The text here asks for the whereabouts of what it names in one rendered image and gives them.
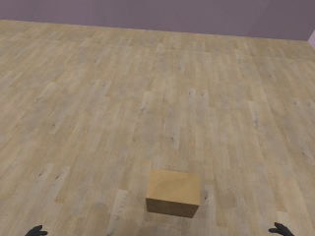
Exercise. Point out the right robot hand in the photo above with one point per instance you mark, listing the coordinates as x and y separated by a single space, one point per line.
281 229

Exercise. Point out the carton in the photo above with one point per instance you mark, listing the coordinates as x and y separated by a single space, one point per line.
173 193

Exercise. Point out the left robot hand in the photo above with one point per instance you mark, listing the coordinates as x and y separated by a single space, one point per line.
36 231

